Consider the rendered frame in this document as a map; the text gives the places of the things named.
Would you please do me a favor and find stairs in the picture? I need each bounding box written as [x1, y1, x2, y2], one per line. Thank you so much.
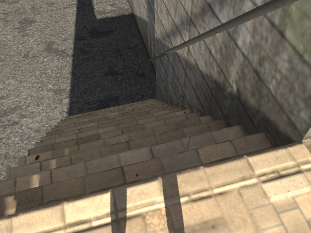
[0, 98, 277, 217]

